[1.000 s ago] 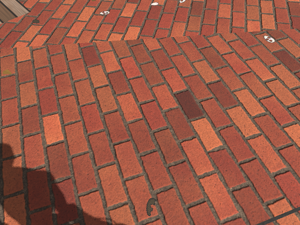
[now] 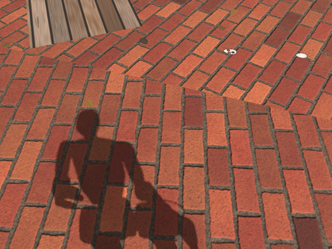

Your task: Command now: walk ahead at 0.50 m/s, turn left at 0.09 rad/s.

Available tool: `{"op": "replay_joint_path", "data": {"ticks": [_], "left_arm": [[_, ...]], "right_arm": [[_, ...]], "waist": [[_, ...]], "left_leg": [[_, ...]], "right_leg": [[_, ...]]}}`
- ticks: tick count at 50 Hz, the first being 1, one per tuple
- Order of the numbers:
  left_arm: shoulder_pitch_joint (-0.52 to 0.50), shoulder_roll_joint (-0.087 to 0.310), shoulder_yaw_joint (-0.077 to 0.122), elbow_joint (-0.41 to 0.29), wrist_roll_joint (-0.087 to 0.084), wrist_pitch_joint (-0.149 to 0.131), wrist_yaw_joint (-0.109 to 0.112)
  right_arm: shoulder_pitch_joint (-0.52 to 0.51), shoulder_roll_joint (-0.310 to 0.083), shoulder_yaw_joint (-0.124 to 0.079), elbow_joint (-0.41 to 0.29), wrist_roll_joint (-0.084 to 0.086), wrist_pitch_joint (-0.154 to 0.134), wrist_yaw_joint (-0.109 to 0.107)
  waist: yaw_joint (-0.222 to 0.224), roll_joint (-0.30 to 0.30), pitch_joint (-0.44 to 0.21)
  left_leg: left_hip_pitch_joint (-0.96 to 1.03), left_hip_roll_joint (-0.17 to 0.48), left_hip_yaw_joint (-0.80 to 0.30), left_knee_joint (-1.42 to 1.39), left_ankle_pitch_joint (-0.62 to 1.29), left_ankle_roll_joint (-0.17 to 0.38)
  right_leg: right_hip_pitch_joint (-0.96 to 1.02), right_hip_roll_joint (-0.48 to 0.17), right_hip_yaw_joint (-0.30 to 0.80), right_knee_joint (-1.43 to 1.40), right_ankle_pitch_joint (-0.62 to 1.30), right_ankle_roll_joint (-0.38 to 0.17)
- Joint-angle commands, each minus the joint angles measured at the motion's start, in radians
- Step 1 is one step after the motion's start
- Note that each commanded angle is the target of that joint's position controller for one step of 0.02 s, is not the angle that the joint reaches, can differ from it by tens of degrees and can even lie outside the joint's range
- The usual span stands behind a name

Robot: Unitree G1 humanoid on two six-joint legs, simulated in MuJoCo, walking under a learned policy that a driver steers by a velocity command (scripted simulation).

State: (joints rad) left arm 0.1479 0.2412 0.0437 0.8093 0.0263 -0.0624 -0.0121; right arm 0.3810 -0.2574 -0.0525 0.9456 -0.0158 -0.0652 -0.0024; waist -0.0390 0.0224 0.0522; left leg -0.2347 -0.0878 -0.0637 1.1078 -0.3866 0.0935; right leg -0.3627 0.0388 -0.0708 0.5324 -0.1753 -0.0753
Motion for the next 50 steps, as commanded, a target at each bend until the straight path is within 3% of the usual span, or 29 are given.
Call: {"op": "replay_joint_path", "data": {"ticks": [1,4,8,11,16,19,20,21,22,23,24,25,26,28,31,37,42,45,47,48,49,50], "left_arm": [[0.101,0.073,0.018,0.006,-0.007,-0.013,0.003],[0.160,0.088,0.020,0.049,-0.015,-0.036,0.001],[0.223,0.101,0.022,0.083,-0.020,-0.040,-0.001],[0.264,0.104,0.022,0.103,-0.022,-0.039,-0.002],[0.328,0.120,0.023,0.136,-0.014,-0.034,0.007],[0.309,0.138,0.027,0.145,-0.007,-0.026,0.016],[0.297,0.144,0.029,0.147,-0.007,-0.023,0.018],[0.291,0.135,0.025,0.149,-0.010,-0.018,0.017],[0.281,0.105,0.013,0.120,-0.017,-0.020,0.016],[0.395,-0.005,-0.011,0.093,-0.051,-0.021,0.008],[0.335,0.116,0.020,0.110,-0.018,-0.014,0.017],[0.257,0.114,0.024,0.087,-0.015,-0.016,0.012],[0.219,0.093,0.018,0.080,-0.018,-0.021,0.006],[0.230,0.070,0.017,0.091,0.004,0.002,-0.004],[0.215,0.050,0.015,0.090,0.012,0.027,-0.019],[-0.020,0.046,0.008,0.017,0.006,0.032,-0.024],[-0.162,0.036,-0.006,-0.030,0.000,0.025,-0.021],[-0.195,0.049,-0.004,-0.051,-0.001,0.017,-0.018],[-0.143,0.060,0.003,-0.041,-0.001,0.008,-0.012],[-0.058,0.073,0.011,-0.014,0.001,0.002,-0.005],[0.103,0.089,0.023,0.042,0.007,-0.007,0.004],[0.287,0.151,0.044,0.090,0.029,-0.017,0.016]], "right_arm": [[-0.014,-0.077,-0.012,-0.080,-0.019,-0.003,0.015],[-0.002,-0.051,-0.004,-0.073,-0.027,0.019,0.030],[-0.176,-0.043,0.006,-0.130,-0.024,0.025,0.038],[-0.291,-0.020,0.020,-0.166,-0.018,0.021,0.042],[-0.406,-0.030,0.025,-0.204,-0.011,0.015,0.037],[-0.369,-0.052,0.015,-0.201,-0.014,0.005,0.029],[-0.289,-0.064,0.007,-0.175,-0.017,0.000,0.023],[-0.138,-0.084,-0.006,-0.122,-0.027,-0.011,0.014],[0.043,-0.151,-0.026,-0.083,-0.049,-0.021,0.001],[0.112,-0.263,-0.056,-0.070,-0.055,-0.015,-0.003],[0.059,-0.208,-0.050,-0.074,-0.010,0.000,0.004],[-0.044,-0.153,-0.033,-0.087,-0.003,0.000,0.007],[-0.097,-0.099,-0.019,-0.091,-0.006,-0.007,0.012],[-0.124,-0.054,-0.006,-0.071,0.000,-0.020,0.006],[-0.069,-0.072,-0.009,-0.037,0.009,-0.040,0.005],[0.029,-0.076,-0.007,0.012,0.009,-0.037,0.006],[0.110,-0.082,-0.005,0.052,0.002,-0.034,0.001],[0.125,-0.092,-0.008,0.072,-0.006,-0.028,-0.008],[0.096,-0.105,-0.011,0.076,-0.008,-0.026,-0.013],[0.081,-0.114,-0.014,0.077,-0.009,-0.024,-0.014],[0.062,-0.113,-0.013,0.076,-0.005,-0.020,-0.012],[0.058,-0.089,-0.003,0.054,0.004,-0.021,-0.011]], "waist": [[0.027,-0.068,-0.013],[0.007,-0.095,-0.033],[0.034,-0.084,0.013],[0.062,-0.088,0.022],[0.094,-0.096,0.025],[0.059,-0.103,0.009],[0.023,-0.101,-0.031],[-0.041,-0.065,-0.112],[-0.106,0.010,-0.234],[-0.064,0.256,-0.352],[-0.063,0.113,-0.307],[-0.024,0.063,-0.157],[-0.002,0.028,-0.096],[0.051,0.056,-0.044],[0.070,0.045,-0.041],[0.028,0.028,0.027],[-0.014,0.038,0.046],[-0.011,0.045,0.056],[0.026,0.051,0.032],[0.064,0.055,-0.013],[0.134,0.027,-0.095],[0.195,-0.029,-0.209]], "left_leg": [[-0.307,0.125,-0.028,0.064,0.068,-0.010],[-0.283,0.143,0.014,0.009,0.109,-0.037],[-0.407,0.190,0.064,-0.155,0.238,-0.075],[-0.381,0.181,0.099,-0.338,0.338,-0.088],[-0.334,0.147,0.123,-0.504,0.350,-0.064],[-0.246,0.114,0.127,-0.570,0.243,-0.022],[-0.142,0.084,0.138,-0.609,0.219,-0.004],[0.051,0.066,0.145,-0.671,0.248,0.024],[0.309,0.232,-0.030,-0.680,0.185,0.076],[0.583,0.520,-0.501,-0.766,0.123,0.216],[0.509,0.495,-0.582,-0.830,0.085,0.213],[0.376,0.449,-0.412,-0.839,0.111,0.185],[0.263,0.402,-0.308,-0.875,0.200,0.158],[0.130,0.319,-0.165,-0.926,0.296,0.100],[0.107,0.297,-0.098,-0.965,0.396,0.112],[0.160,0.271,-0.024,-1.015,0.435,0.113],[0.256,0.279,0.016,-0.985,0.558,0.104],[0.337,0.311,0.016,-0.938,0.654,0.099],[0.355,0.316,0.037,-0.851,0.849,0.079],[0.351,0.307,0.050,-0.749,0.982,0.066],[0.308,0.269,0.085,-0.566,1.008,0.047],[0.120,0.225,0.114,-0.308,0.764,0.027]], "right_leg": [[0.218,-0.289,0.387,-0.343,-0.019,-0.142],[0.194,-0.251,0.282,-0.375,0.151,-0.142],[0.229,-0.224,0.203,-0.432,0.184,-0.145],[0.246,-0.195,0.145,-0.426,0.256,-0.122],[0.357,-0.237,0.137,-0.373,0.368,-0.110],[0.422,-0.267,0.135,-0.275,0.540,-0.091],[0.427,-0.256,0.121,-0.176,0.656,-0.078],[0.382,-0.214,0.080,0.002,0.678,-0.059],[0.205,-0.169,0.043,0.266,0.438,-0.037],[-0.163,0.012,-0.023,0.636,-0.218,0.012],[-0.266,-0.004,0.104,0.733,-0.330,-0.003],[-0.299,-0.055,0.124,0.732,-0.246,-0.011],[-0.269,-0.089,0.124,0.678,-0.179,-0.010],[-0.180,-0.127,0.113,0.588,-0.130,0.008],[-0.177,-0.131,0.085,0.549,-0.082,0.035],[-0.314,-0.158,0.046,0.324,0.100,0.074],[-0.288,-0.119,0.006,0.134,0.159,0.053],[-0.271,-0.101,0.002,0.069,0.100,0.018],[-0.165,-0.064,-0.016,0.024,0.029,-0.016],[-0.052,-0.030,-0.029,0.001,0.000,-0.035],[0.141,-0.002,-0.044,-0.066,0.042,-0.059],[0.413,-0.137,0.101,-0.073,0.003,-0.106]]}}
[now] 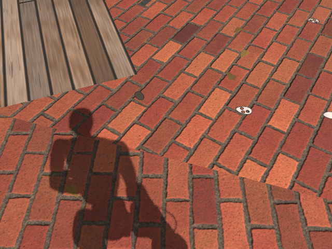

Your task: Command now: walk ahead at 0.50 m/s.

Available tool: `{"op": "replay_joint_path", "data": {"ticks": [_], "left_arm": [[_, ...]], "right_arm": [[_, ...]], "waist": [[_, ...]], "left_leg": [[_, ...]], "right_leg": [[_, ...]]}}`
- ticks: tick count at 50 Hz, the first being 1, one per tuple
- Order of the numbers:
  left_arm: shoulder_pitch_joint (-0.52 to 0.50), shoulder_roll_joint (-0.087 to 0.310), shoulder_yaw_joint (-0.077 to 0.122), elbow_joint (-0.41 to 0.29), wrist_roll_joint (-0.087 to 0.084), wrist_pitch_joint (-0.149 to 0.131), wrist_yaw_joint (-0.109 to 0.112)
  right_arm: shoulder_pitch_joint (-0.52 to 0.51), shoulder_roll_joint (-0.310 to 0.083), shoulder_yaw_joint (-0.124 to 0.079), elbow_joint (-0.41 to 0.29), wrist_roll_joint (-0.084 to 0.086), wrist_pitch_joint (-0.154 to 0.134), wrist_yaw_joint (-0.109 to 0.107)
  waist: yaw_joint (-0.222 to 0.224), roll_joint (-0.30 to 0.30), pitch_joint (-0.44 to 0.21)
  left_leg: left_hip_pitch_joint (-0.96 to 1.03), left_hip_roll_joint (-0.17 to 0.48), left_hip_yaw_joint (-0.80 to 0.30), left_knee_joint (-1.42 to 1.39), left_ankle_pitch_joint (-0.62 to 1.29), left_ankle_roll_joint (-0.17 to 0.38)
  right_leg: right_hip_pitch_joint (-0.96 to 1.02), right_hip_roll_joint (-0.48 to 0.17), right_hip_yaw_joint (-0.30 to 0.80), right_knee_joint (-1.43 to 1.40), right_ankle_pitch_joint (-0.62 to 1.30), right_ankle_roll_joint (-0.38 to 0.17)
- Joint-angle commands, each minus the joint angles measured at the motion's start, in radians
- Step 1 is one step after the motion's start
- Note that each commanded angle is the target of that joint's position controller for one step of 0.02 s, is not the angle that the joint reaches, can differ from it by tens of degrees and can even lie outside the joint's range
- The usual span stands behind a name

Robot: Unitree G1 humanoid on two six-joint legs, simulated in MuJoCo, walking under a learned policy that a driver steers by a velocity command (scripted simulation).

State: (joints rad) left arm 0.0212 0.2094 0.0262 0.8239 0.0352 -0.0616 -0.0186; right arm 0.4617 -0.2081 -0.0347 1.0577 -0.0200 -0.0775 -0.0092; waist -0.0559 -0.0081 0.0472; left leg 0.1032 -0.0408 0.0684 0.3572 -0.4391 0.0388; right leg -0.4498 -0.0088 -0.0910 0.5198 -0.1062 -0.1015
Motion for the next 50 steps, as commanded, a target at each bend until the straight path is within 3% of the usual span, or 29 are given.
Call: {"op": "replay_joint_path", "data": {"ticks": [1,2,3,4,6,9,11,15,18,22,25,26,27,28,29,30,31,32,34,36,39,45,50], "left_arm": [[0.504,0.303,0.094,0.088,0.033,-0.015,0.025],[0.428,0.255,0.086,0.082,-0.011,-0.001,0.015],[0.309,0.209,0.072,0.065,-0.022,0.001,0.013],[0.252,0.142,0.055,0.058,-0.019,-0.006,0.009],[0.230,0.086,0.037,0.082,-0.022,-0.019,0.013],[0.297,0.104,0.039,0.120,-0.026,-0.041,0.014],[0.333,0.120,0.042,0.135,-0.026,-0.045,0.015],[0.398,0.109,0.035,0.158,-0.027,-0.040,0.015],[0.446,0.115,0.034,0.177,-0.025,-0.041,0.018],[0.489,0.122,0.034,0.203,-0.015,-0.034,0.028],[0.453,0.141,0.040,0.208,-0.009,-0.029,0.037],[0.438,0.148,0.042,0.208,-0.009,-0.026,0.036],[0.424,0.140,0.038,0.205,-0.013,-0.022,0.034],[0.423,0.106,0.026,0.171,-0.022,-0.024,0.031],[0.552,0.004,0.009,0.162,-0.059,-0.022,0.020],[0.463,0.115,0.037,0.171,-0.032,-0.014,0.028],[0.387,0.112,0.042,0.147,-0.032,-0.018,0.022],[0.364,0.090,0.038,0.147,-0.034,-0.019,0.019],[0.391,0.059,0.038,0.161,-0.009,0.008,0.009],[0.379,0.044,0.039,0.157,-0.005,0.029,-0.002],[0.275,0.045,0.042,0.120,-0.007,0.045,-0.012],[0.070,0.025,0.027,0.041,-0.012,0.042,-0.026],[-0.029,0.029,0.019,-0.016,-0.004,0.038,-0.032]], "right_arm": [[0.093,-0.031,0.000,-0.082,0.047,-0.009,0.008],[0.040,-0.128,-0.026,-0.070,0.015,-0.008,0.005],[-0.040,-0.131,-0.032,-0.098,0.010,-0.008,0.007],[-0.086,-0.114,-0.028,-0.107,0.010,-0.013,0.012],[-0.079,-0.081,-0.025,-0.101,-0.011,0.009,0.019],[-0.094,-0.056,-0.023,-0.102,-0.019,0.034,0.035],[-0.179,-0.062,-0.023,-0.130,-0.018,0.041,0.039],[-0.347,-0.057,-0.015,-0.184,-0.010,0.040,0.042],[-0.439,-0.046,-0.005,-0.213,-0.005,0.036,0.042],[-0.512,-0.061,-0.006,-0.247,-0.004,0.028,0.039],[-0.448,-0.082,-0.017,-0.239,-0.005,0.015,0.031],[-0.346,-0.095,-0.027,-0.206,-0.007,0.009,0.024],[-0.174,-0.118,-0.041,-0.147,-0.016,-0.002,0.015],[0.014,-0.200,-0.064,-0.110,-0.041,-0.010,0.002],[0.043,-0.290,-0.087,-0.103,-0.040,-0.003,0.005],[-0.055,-0.229,-0.077,-0.124,-0.005,0.009,0.012],[-0.166,-0.166,-0.057,-0.145,0.000,0.007,0.013],[-0.213,-0.112,-0.043,-0.147,-0.004,-0.001,0.017],[-0.221,-0.068,-0.028,-0.129,0.003,-0.015,0.007],[-0.172,-0.075,-0.028,-0.107,0.005,-0.034,0.004],[-0.127,-0.097,-0.033,-0.093,0.006,-0.045,-0.001],[-0.059,-0.091,-0.025,-0.075,0.005,-0.042,-0.011],[0.012,-0.113,-0.029,-0.046,0.000,-0.026,-0.028]], "waist": [[0.175,-0.239,-0.342],[0.160,-0.120,-0.319],[0.110,-0.074,-0.151],[0.092,-0.021,-0.078],[0.036,-0.054,-0.018],[0.019,-0.053,-0.020],[0.030,-0.046,0.009],[0.067,-0.044,0.044],[0.095,-0.052,0.049],[0.110,-0.060,0.063],[0.063,-0.069,0.033],[0.019,-0.066,-0.019],[-0.050,-0.029,-0.110],[-0.108,0.066,-0.241],[-0.044,0.306,-0.346],[-0.032,0.100,-0.259],[0.005,0.067,-0.120],[0.029,0.035,-0.058],[0.074,0.074,-0.018],[0.084,0.072,-0.010],[0.079,0.064,0.019],[0.042,0.066,0.058],[0.022,0.074,0.066]], "left_leg": [[-0.589,-0.009,0.034,0.853,0.169,0.030],[-0.693,-0.016,-0.121,0.960,-0.052,0.048],[-0.740,0.044,-0.131,0.962,0.028,0.055],[-0.718,0.082,-0.127,0.903,0.097,0.055],[-0.625,0.126,-0.117,0.796,0.147,0.040],[-0.616,0.133,-0.087,0.745,0.191,0.015],[-0.690,0.153,-0.070,0.679,0.257,-0.004],[-0.756,0.158,-0.038,0.477,0.377,-0.030],[-0.731,0.133,-0.010,0.343,0.432,-0.025],[-0.727,0.109,-0.002,0.246,0.394,0.007],[-0.596,0.062,0.016,0.182,0.286,0.054],[-0.470,0.028,0.031,0.147,0.271,0.075],[-0.253,0.017,0.033,0.093,0.311,0.102],[0.016,0.227,-0.197,0.083,0.244,0.158],[0.246,0.493,-0.686,-0.051,0.170,0.295],[0.138,0.441,-0.665,-0.091,0.084,0.251],[-0.017,0.408,-0.500,-0.118,0.101,0.213],[-0.129,0.366,-0.391,-0.161,0.186,0.177],[-0.246,0.301,-0.231,-0.205,0.279,0.117],[-0.263,0.292,-0.166,-0.222,0.373,0.115],[-0.229,0.278,-0.068,-0.243,0.443,0.102],[-0.160,0.251,0.075,-0.235,0.599,0.074],[-0.010,0.294,0.149,-0.152,0.846,0.070]], "right_leg": [[0.796,-0.400,0.623,-0.146,-0.161,-0.223],[0.730,-0.394,0.759,-0.246,-0.180,-0.219],[0.580,-0.362,0.580,-0.255,-0.191,-0.189],[0.456,-0.318,0.474,-0.294,-0.121,-0.162],[0.307,-0.232,0.316,-0.344,-0.018,-0.099],[0.283,-0.205,0.240,-0.377,0.095,-0.107],[0.299,-0.198,0.211,-0.407,0.093,-0.112],[0.352,-0.172,0.161,-0.423,0.150,-0.101],[0.402,-0.172,0.133,-0.411,0.220,-0.094],[0.519,-0.211,0.129,-0.363,0.324,-0.095],[0.559,-0.227,0.108,-0.243,0.568,-0.070],[0.553,-0.212,0.092,-0.122,0.683,-0.057],[0.483,-0.168,0.053,0.073,0.659,-0.036],[0.274,-0.116,0.015,0.373,0.340,-0.013],[-0.084,0.084,0.004,0.723,-0.411,0.024],[-0.161,0.026,0.149,0.784,-0.383,0.003],[-0.172,-0.017,0.154,0.755,-0.282,-0.003],[-0.134,-0.053,0.152,0.701,-0.215,-0.001],[-0.053,-0.082,0.147,0.634,-0.168,0.016],[-0.052,-0.083,0.138,0.624,-0.144,0.027],[-0.166,-0.098,0.122,0.576,-0.044,0.042],[-0.212,-0.077,0.043,0.293,0.118,0.052],[-0.172,-0.032,-0.047,0.130,0.053,-0.003]]}}
Over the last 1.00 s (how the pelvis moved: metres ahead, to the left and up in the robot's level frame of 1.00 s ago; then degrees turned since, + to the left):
0.52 0.02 -0.01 0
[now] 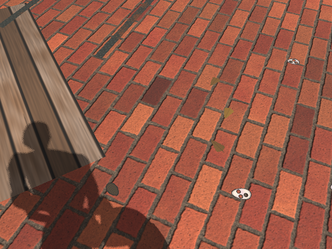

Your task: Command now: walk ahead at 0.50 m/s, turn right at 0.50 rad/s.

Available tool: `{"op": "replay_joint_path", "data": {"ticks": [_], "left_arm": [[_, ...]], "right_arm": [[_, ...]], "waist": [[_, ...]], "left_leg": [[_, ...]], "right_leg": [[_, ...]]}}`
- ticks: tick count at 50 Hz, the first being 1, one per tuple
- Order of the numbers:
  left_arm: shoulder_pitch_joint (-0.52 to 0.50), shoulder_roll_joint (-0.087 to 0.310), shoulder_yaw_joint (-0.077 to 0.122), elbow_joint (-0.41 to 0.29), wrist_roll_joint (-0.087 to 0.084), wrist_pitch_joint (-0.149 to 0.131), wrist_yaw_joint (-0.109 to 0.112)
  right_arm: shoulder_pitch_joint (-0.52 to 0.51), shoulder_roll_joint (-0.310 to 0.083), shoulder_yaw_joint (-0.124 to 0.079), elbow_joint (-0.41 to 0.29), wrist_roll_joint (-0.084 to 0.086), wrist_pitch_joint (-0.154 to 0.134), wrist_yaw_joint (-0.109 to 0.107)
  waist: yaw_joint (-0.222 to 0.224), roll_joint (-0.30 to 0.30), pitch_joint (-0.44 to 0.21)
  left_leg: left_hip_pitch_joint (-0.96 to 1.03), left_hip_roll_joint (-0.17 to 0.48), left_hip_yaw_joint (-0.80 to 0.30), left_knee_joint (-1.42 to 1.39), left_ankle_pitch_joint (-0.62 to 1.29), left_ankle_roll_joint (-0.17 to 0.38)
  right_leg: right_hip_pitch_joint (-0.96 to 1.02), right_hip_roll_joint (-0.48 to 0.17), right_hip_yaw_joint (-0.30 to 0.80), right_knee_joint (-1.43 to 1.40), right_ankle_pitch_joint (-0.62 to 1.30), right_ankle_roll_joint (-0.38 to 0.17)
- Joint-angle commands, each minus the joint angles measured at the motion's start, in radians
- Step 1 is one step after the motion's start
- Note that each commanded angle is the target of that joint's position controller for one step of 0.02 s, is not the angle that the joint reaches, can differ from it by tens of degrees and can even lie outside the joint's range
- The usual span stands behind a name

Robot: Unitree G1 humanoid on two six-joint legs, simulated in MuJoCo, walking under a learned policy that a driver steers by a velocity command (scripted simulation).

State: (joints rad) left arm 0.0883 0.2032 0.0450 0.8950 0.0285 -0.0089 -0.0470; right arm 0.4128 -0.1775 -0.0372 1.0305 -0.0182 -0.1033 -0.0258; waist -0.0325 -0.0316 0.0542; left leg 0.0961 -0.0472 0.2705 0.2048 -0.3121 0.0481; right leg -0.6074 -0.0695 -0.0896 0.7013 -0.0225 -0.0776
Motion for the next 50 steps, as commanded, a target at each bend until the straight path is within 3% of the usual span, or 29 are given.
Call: {"op": "replay_joint_path", "data": {"ticks": [1,3,4,5,6,7,8,9,10,12,14,17,22,27,29,31,32,33,34,35,36,37,39,40,43,46,50], "left_arm": [[-0.081,0.043,0.004,-0.087,0.004,-0.014,-0.002],[0.003,0.067,0.017,-0.068,0.006,-0.012,0.004],[0.085,0.086,0.028,-0.047,0.006,-0.015,0.008],[0.206,0.112,0.045,-0.012,0.011,-0.023,0.014],[0.343,0.192,0.075,0.019,0.025,-0.028,0.027],[0.294,0.298,0.103,-0.010,0.010,-0.016,0.034],[0.311,0.298,0.100,-0.014,-0.010,-0.002,0.038],[0.253,0.254,0.088,-0.010,-0.014,-0.002,0.047],[0.212,0.193,0.073,-0.008,-0.018,-0.008,0.048],[0.155,0.149,0.056,-0.018,-0.026,-0.029,0.056],[0.178,0.164,0.054,-0.015,-0.033,-0.051,0.053],[0.238,0.200,0.061,-0.012,-0.031,-0.058,0.048],[0.344,0.204,0.061,-0.011,-0.028,-0.050,0.048],[0.402,0.216,0.062,-0.016,-0.014,-0.044,0.060],[0.372,0.234,0.066,-0.030,-0.011,-0.046,0.068],[0.303,0.259,0.071,-0.053,-0.010,-0.053,0.063],[0.279,0.257,0.070,-0.058,-0.020,-0.061,0.052],[0.289,0.177,0.047,-0.094,-0.031,-0.070,0.043],[0.416,0.109,0.035,-0.121,-0.057,-0.064,0.045],[0.404,0.192,0.042,-0.089,-0.016,-0.047,0.055],[0.336,0.197,0.045,-0.087,-0.008,-0.040,0.046],[0.295,0.177,0.041,-0.093,-0.007,-0.037,0.038],[0.280,0.159,0.039,-0.101,0.007,-0.015,0.018],[0.281,0.151,0.037,-0.109,0.007,-0.005,0.011],[0.193,0.138,0.030,-0.148,0.006,0.009,-0.005],[0.085,0.125,0.022,-0.193,0.006,0.008,-0.018],[-0.045,0.097,0.003,-0.240,0.003,-0.001,-0.036]], "right_arm": [[0.053,-0.154,-0.029,-0.020,-0.003,0.004,-0.015],[0.030,-0.184,-0.038,-0.026,-0.007,0.016,-0.021],[0.018,-0.199,-0.043,-0.034,-0.009,0.025,-0.019],[0.004,-0.210,-0.046,-0.046,-0.006,0.034,-0.014],[-0.020,-0.201,-0.044,-0.076,0.001,0.033,-0.006],[-0.008,-0.103,-0.031,-0.157,0.015,0.022,0.018],[-0.126,-0.177,-0.039,-0.190,0.005,0.006,0.025],[-0.175,-0.156,-0.032,-0.210,0.014,-0.008,0.030],[-0.153,-0.157,-0.032,-0.199,0.017,-0.015,0.026],[-0.128,-0.145,-0.032,-0.195,-0.021,0.019,0.024],[-0.120,-0.131,-0.030,-0.204,-0.033,0.054,0.032],[-0.226,-0.130,-0.026,-0.252,-0.029,0.071,0.038],[-0.410,-0.140,-0.019,-0.324,-0.021,0.072,0.045],[-0.534,-0.149,-0.005,-0.388,-0.011,0.054,0.052],[-0.495,-0.169,-0.007,-0.392,-0.008,0.045,0.049],[-0.312,-0.214,-0.024,-0.342,-0.005,0.033,0.034],[-0.165,-0.243,-0.037,-0.307,-0.009,0.020,0.021],[-0.003,-0.318,-0.053,-0.302,-0.034,0.015,0.002],[-0.040,-0.391,-0.069,-0.311,-0.047,0.028,0.004],[-0.107,-0.303,-0.059,-0.322,-0.027,0.041,0.011],[-0.173,-0.213,-0.037,-0.333,-0.017,0.043,0.013],[-0.200,-0.175,-0.026,-0.327,-0.018,0.041,0.017],[-0.180,-0.166,-0.021,-0.300,-0.013,0.031,0.014],[-0.162,-0.177,-0.023,-0.288,-0.008,0.019,0.018],[-0.129,-0.185,-0.031,-0.267,0.002,-0.002,0.027],[-0.097,-0.190,-0.034,-0.246,0.000,-0.001,0.027],[-0.076,-0.207,-0.040,-0.230,0.000,0.001,0.026]], "waist": [[0.013,0.109,0.044],[0.058,0.143,-0.013],[0.092,0.145,-0.061],[0.145,0.125,-0.126],[0.214,0.037,-0.208],[0.131,-0.241,-0.280],[0.165,-0.039,-0.274],[0.131,0.007,-0.153],[0.079,0.084,-0.062],[0.015,0.084,-0.034],[-0.002,0.056,-0.047],[0.024,0.023,-0.022],[0.100,-0.018,-0.016],[0.139,-0.038,-0.008],[0.105,-0.053,-0.012],[0.017,-0.052,-0.083],[-0.063,-0.002,-0.163],[-0.112,0.101,-0.319],[-0.015,0.350,-0.393],[0.013,0.200,-0.286],[0.017,0.092,-0.148],[0.025,0.055,-0.080],[0.041,0.122,-0.043],[0.047,0.155,-0.052],[0.045,0.133,-0.039],[0.029,0.122,-0.013],[0.005,0.122,0.010]], "left_leg": [[0.020,0.307,-0.035,0.050,0.858,0.057],[0.052,0.318,-0.010,0.209,1.121,0.057],[0.047,0.321,-0.007,0.350,1.157,0.061],[-0.021,0.315,-0.001,0.550,1.063,0.051],[-0.227,0.282,0.006,0.854,0.758,0.020],[-0.711,0.027,-0.054,1.263,-0.196,-0.051],[-0.841,0.038,-0.281,1.313,-0.170,-0.039],[-0.882,0.102,-0.309,1.250,-0.077,-0.029],[-0.821,0.140,-0.303,1.130,-0.022,-0.030],[-0.694,0.169,-0.308,1.007,-0.006,-0.056],[-0.661,0.168,-0.292,0.939,-0.003,-0.081],[-0.717,0.168,-0.268,0.810,0.097,-0.109],[-0.802,0.137,-0.270,0.603,0.253,-0.111],[-0.791,0.084,-0.272,0.446,0.261,-0.084],[-0.684,0.066,-0.286,0.368,0.229,-0.060],[-0.398,0.012,-0.267,0.308,0.159,-0.024],[-0.187,0.045,-0.288,0.245,0.197,0.004],[0.057,0.281,-0.520,0.223,-0.006,0.051],[0.213,0.515,-0.986,0.098,-0.040,0.159],[0.095,0.489,-1.013,0.084,-0.159,0.164],[-0.048,0.440,-0.836,0.065,-0.142,0.144],[-0.141,0.385,-0.688,0.040,-0.023,0.123],[-0.230,0.313,-0.502,-0.001,0.131,0.086],[-0.241,0.320,-0.468,-0.005,0.211,0.097],[-0.218,0.326,-0.364,-0.044,0.308,0.112],[-0.190,0.311,-0.260,-0.062,0.362,0.111],[-0.188,0.290,-0.141,-0.059,0.393,0.084]], "right_leg": [[0.024,0.053,-0.065,-0.064,-0.073,-0.046],[0.131,0.116,-0.097,-0.067,-0.184,-0.093],[0.218,0.148,-0.100,-0.089,-0.227,-0.120],[0.380,0.170,-0.079,-0.165,-0.218,-0.150],[0.611,0.045,0.117,-0.247,-0.282,-0.209],[0.919,-0.252,0.704,-0.349,-0.252,-0.376],[0.898,-0.268,0.775,-0.428,-0.208,-0.388],[0.794,-0.256,0.634,-0.440,-0.167,-0.349],[0.645,-0.214,0.539,-0.463,-0.052,-0.295],[0.499,-0.117,0.403,-0.476,0.106,-0.240],[0.459,-0.077,0.356,-0.481,0.195,-0.235],[0.445,-0.042,0.338,-0.502,0.193,-0.211],[0.560,-0.027,0.373,-0.476,0.211,-0.161],[0.666,-0.050,0.427,-0.403,0.309,-0.154],[0.655,-0.060,0.451,-0.363,0.352,-0.126],[0.574,-0.027,0.437,-0.217,0.522,-0.079],[0.503,0.032,0.393,-0.027,0.490,-0.054],[0.364,0.096,0.328,0.255,0.182,-0.034],[0.069,0.246,0.227,0.494,-0.549,-0.009],[-0.010,0.142,0.227,0.587,-0.485,-0.019],[-0.010,0.101,0.209,0.569,-0.385,-0.013],[0.008,0.069,0.196,0.526,-0.332,-0.003],[0.050,0.034,0.176,0.482,-0.301,0.011],[0.057,0.032,0.165,0.479,-0.295,0.017],[-0.027,0.008,0.155,0.449,-0.228,0.030],[-0.096,-0.004,0.133,0.340,-0.131,0.046],[-0.025,-0.003,0.065,0.095,0.001,0.036]]}}
Over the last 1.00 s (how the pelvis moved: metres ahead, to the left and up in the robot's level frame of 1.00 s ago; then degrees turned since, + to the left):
0.52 0.02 0.01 -11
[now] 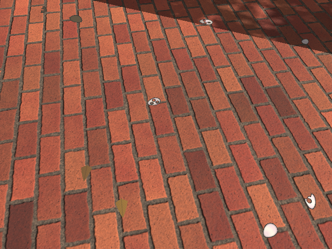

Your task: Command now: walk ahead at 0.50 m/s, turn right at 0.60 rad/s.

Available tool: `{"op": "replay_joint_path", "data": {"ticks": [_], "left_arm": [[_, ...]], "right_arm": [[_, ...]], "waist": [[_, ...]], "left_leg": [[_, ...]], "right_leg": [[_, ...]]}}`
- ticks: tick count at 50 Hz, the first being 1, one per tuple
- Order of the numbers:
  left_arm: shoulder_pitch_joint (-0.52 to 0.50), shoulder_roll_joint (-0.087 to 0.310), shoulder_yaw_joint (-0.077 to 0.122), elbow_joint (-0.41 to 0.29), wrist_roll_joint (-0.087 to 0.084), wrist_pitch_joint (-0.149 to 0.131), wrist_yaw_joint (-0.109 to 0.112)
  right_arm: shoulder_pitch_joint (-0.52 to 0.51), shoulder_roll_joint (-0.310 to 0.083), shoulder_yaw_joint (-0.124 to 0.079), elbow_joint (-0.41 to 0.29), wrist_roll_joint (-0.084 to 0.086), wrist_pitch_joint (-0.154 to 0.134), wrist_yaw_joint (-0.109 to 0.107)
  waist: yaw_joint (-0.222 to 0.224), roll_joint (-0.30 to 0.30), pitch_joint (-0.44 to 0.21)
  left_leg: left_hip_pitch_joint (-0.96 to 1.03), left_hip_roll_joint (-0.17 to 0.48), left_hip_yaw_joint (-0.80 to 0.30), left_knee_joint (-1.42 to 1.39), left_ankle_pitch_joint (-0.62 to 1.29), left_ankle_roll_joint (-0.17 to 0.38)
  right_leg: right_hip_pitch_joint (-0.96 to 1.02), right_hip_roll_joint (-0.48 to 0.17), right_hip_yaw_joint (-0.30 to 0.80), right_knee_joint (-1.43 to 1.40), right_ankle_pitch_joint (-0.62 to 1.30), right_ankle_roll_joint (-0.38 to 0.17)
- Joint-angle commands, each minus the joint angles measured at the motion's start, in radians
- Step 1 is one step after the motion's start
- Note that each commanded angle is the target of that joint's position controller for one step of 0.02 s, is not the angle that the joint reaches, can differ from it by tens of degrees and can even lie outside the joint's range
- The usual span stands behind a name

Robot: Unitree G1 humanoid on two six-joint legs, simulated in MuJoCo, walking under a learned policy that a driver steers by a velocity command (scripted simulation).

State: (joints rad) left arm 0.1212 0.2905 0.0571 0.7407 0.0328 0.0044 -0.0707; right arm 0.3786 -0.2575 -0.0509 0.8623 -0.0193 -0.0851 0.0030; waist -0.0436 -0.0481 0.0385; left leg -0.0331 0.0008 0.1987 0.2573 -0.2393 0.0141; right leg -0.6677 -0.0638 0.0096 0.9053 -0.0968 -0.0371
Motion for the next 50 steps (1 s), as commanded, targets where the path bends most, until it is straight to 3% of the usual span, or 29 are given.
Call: {"op": "replay_joint_path", "data": {"ticks": [1,4,6,7,8,9,10,11,12,13,15,16,18,24,30,32,34,36,37,38,39,40,41,42,43,44,45,47,50], "left_arm": [[-0.106,0.011,-0.011,-0.097,0.000,-0.014,-0.016],[-0.154,0.023,-0.010,-0.121,0.011,-0.013,-0.017],[-0.120,0.033,-0.004,-0.115,0.020,-0.015,-0.005],[-0.042,0.045,0.004,-0.092,0.024,-0.021,0.003],[0.122,0.059,0.016,-0.035,0.030,-0.033,0.014],[0.289,0.122,0.037,0.009,0.042,-0.041,0.031],[0.277,0.237,0.059,0.000,0.025,-0.039,0.047],[0.316,0.231,0.062,-0.010,-0.004,-0.031,0.058],[0.260,0.196,0.053,0.012,-0.010,-0.032,0.067],[0.220,0.138,0.037,0.023,-0.014,-0.041,0.068],[0.139,0.068,0.012,0.028,-0.021,-0.055,0.067],[0.144,0.063,0.007,0.032,-0.021,-0.065,0.064],[0.170,0.074,0.011,0.057,-0.031,-0.080,0.061],[0.263,0.084,0.012,0.114,-0.030,-0.088,0.061],[0.357,0.083,0.004,0.175,-0.018,-0.089,0.071],[0.367,0.094,0.004,0.193,-0.014,-0.088,0.078],[0.336,0.111,0.005,0.200,-0.010,-0.088,0.085],[0.306,0.132,0.009,0.206,-0.005,-0.085,0.086],[0.295,0.123,0.004,0.199,-0.012,-0.086,0.086],[0.386,0.028,-0.019,0.164,-0.049,-0.090,0.076],[0.394,0.063,-0.006,0.178,-0.033,-0.092,0.075],[0.313,0.085,0.002,0.162,-0.016,-0.087,0.076],[0.258,0.076,-0.002,0.148,-0.013,-0.091,0.068],[0.238,0.055,-0.005,0.146,-0.015,-0.088,0.064],[0.245,0.042,-0.007,0.147,-0.003,-0.074,0.059],[0.274,0.027,-0.012,0.160,0.004,-0.060,0.052],[0.271,0.022,-0.013,0.161,0.007,-0.052,0.048],[0.214,0.013,-0.016,0.144,0.005,-0.045,0.042],[0.077,0.010,-0.021,0.100,0.004,-0.045,0.037]], "right_arm": [[-0.030,-0.137,-0.029,-0.057,0.002,-0.015,-0.005],[0.021,-0.158,-0.034,-0.032,0.002,-0.001,-0.010],[0.044,-0.183,-0.037,-0.013,0.000,0.015,-0.013],[0.048,-0.194,-0.036,-0.007,-0.001,0.023,-0.014],[0.039,-0.189,-0.030,-0.010,0.004,0.030,-0.014],[0.043,-0.148,-0.014,-0.039,0.003,0.030,-0.010],[0.104,-0.031,0.012,-0.103,0.013,0.026,0.013],[-0.010,-0.141,-0.015,-0.107,0.003,0.031,0.006],[-0.079,-0.130,-0.014,-0.126,0.018,0.025,0.009],[-0.078,-0.108,-0.004,-0.115,0.020,0.015,0.010],[-0.010,-0.096,-0.003,-0.073,-0.007,0.040,0.015],[0.022,-0.087,-0.003,-0.064,-0.013,0.054,0.019],[-0.001,-0.080,-0.005,-0.063,-0.019,0.067,0.027],[-0.210,-0.066,-0.005,-0.116,-0.013,0.068,0.033],[-0.379,-0.055,0.007,-0.171,-0.010,0.056,0.035],[-0.400,-0.059,0.008,-0.185,-0.010,0.050,0.035],[-0.349,-0.068,0.004,-0.175,-0.009,0.043,0.029],[-0.139,-0.102,-0.014,-0.106,-0.010,0.032,0.010],[0.037,-0.138,-0.029,-0.054,-0.026,0.022,-0.002],[0.159,-0.268,-0.064,-0.037,-0.050,0.019,-0.012],[0.134,-0.252,-0.062,-0.030,-0.017,0.029,0.002],[0.012,-0.208,-0.052,-0.042,0.006,0.032,0.006],[-0.072,-0.134,-0.032,-0.056,0.008,0.031,0.011],[-0.105,-0.093,-0.020,-0.049,0.004,0.025,0.012],[-0.117,-0.067,-0.010,-0.035,0.007,0.020,0.010],[-0.110,-0.069,-0.008,-0.025,0.005,0.012,0.009],[-0.085,-0.071,-0.009,-0.010,0.006,0.003,0.010],[-0.051,-0.095,-0.016,0.015,0.010,-0.009,0.012],[0.000,-0.095,-0.014,0.044,0.014,-0.011,0.012]], "waist": [[0.010,0.138,0.033],[-0.006,0.135,0.045],[0.015,0.151,0.015],[0.051,0.153,-0.033],[0.126,0.116,-0.123],[0.189,0.020,-0.248],[0.115,-0.233,-0.345],[0.177,-0.063,-0.356],[0.148,-0.027,-0.221],[0.108,0.005,-0.132],[0.028,0.021,-0.081],[0.014,-0.022,-0.082],[0.009,-0.007,-0.055],[0.058,0.013,0.027],[0.107,-0.001,0.068],[0.103,-0.006,0.074],[0.065,-0.017,0.052],[-0.030,-0.017,-0.066],[-0.104,0.013,-0.169],[-0.087,0.214,-0.324],[-0.066,0.252,-0.368],[-0.020,0.143,-0.190],[0.002,0.081,-0.085],[0.028,0.076,-0.024],[0.058,0.092,0.005],[0.071,0.128,-0.004],[0.073,0.119,-0.003],[0.075,0.105,0.011],[0.048,0.100,0.042]], "left_leg": [[-0.048,0.250,-0.053,-0.110,0.329,0.112],[0.033,0.278,-0.021,-0.063,0.432,0.098],[0.083,0.288,0.006,0.057,0.717,0.090],[0.092,0.286,0.020,0.185,0.849,0.088],[0.032,0.259,0.053,0.387,0.837,0.071],[-0.170,0.232,0.057,0.660,0.525,0.048],[-0.579,0.057,0.023,0.996,-0.329,-0.009],[-0.650,0.036,-0.158,1.101,-0.291,-0.004],[-0.695,0.083,-0.191,1.092,-0.181,0.010],[-0.652,0.111,-0.196,1.003,-0.125,0.016],[-0.522,0.139,-0.205,0.894,-0.078,0.010],[-0.475,0.133,-0.200,0.877,-0.077,0.003],[-0.498,0.130,-0.188,0.836,-0.046,-0.012],[-0.662,0.134,-0.178,0.621,0.162,-0.033],[-0.661,0.084,-0.136,0.411,0.230,0.004],[-0.636,0.063,-0.129,0.359,0.188,0.032],[-0.527,0.021,-0.109,0.313,0.115,0.068],[-0.269,-0.049,-0.084,0.253,0.072,0.110],[-0.008,0.015,-0.149,0.223,0.109,0.145],[0.324,0.320,-0.575,0.202,0.020,0.262],[0.348,0.424,-0.913,0.043,0.050,0.322],[0.195,0.383,-0.766,0.031,-0.039,0.295],[0.049,0.347,-0.639,-0.009,-0.035,0.270],[-0.050,0.294,-0.539,-0.051,0.003,0.233],[-0.127,0.244,-0.458,-0.082,0.045,0.196],[-0.162,0.236,-0.420,-0.097,0.100,0.199],[-0.169,0.227,-0.396,-0.107,0.169,0.206],[-0.158,0.213,-0.342,-0.139,0.205,0.213],[-0.111,0.183,-0.282,-0.162,0.262,0.204]], "right_leg": [[0.055,-0.005,-0.055,-0.154,0.069,-0.013],[0.092,0.020,-0.097,-0.250,-0.020,-0.048],[0.183,0.079,-0.125,-0.297,-0.135,-0.085],[0.281,0.119,-0.130,-0.328,-0.167,-0.109],[0.488,0.157,-0.130,-0.411,-0.115,-0.135],[0.764,0.006,0.065,-0.439,-0.199,-0.176],[1.036,-0.313,0.592,-0.524,-0.191,-0.298],[0.998,-0.326,0.671,-0.590,-0.066,-0.304],[0.903,-0.282,0.469,-0.579,0.085,-0.283],[0.767,-0.230,0.359,-0.596,0.208,-0.247],[0.609,-0.140,0.216,-0.661,0.238,-0.175],[0.564,-0.144,0.198,-0.677,0.296,-0.186],[0.542,-0.125,0.169,-0.727,0.256,-0.205],[0.616,-0.102,0.120,-0.794,0.194,-0.186],[0.736,-0.117,0.080,-0.767,0.331,-0.167],[0.784,-0.137,0.078,-0.738,0.411,-0.159],[0.800,-0.141,0.057,-0.659,0.628,-0.139],[0.789,-0.111,0.024,-0.406,0.849,-0.109],[0.649,-0.073,-0.003,-0.180,0.687,-0.092],[0.309,0.064,-0.064,0.218,0.202,-0.045],[0.131,0.187,0.035,0.413,-0.418,-0.049],[0.059,0.105,0.094,0.455,-0.345,-0.060],[0.059,0.059,0.078,0.398,-0.267,-0.061],[0.090,0.021,0.064,0.326,-0.230,-0.060],[0.140,-0.002,0.056,0.274,-0.205,-0.051],[0.183,-0.006,0.043,0.253,-0.195,-0.039],[0.184,-0.010,0.031,0.242,-0.184,-0.029],[0.127,-0.031,0.010,0.182,-0.129,-0.009],[0.038,-0.055,-0.022,0.025,-0.017,0.020]]}}
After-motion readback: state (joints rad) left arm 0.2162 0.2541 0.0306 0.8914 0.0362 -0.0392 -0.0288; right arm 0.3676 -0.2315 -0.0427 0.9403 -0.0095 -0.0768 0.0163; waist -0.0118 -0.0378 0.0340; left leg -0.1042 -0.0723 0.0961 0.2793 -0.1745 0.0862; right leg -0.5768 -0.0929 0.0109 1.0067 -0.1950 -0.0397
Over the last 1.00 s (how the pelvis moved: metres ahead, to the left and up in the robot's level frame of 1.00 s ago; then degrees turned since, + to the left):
0.53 -0.10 0.01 -35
